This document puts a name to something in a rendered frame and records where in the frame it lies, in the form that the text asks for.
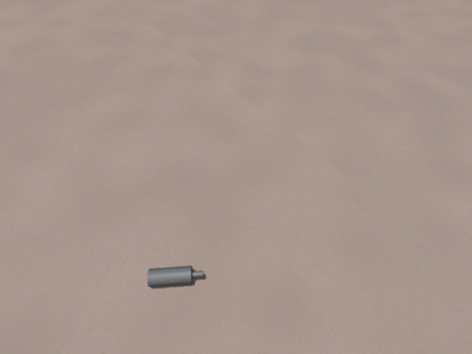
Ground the bottle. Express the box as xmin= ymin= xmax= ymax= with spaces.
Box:
xmin=147 ymin=266 xmax=204 ymax=287

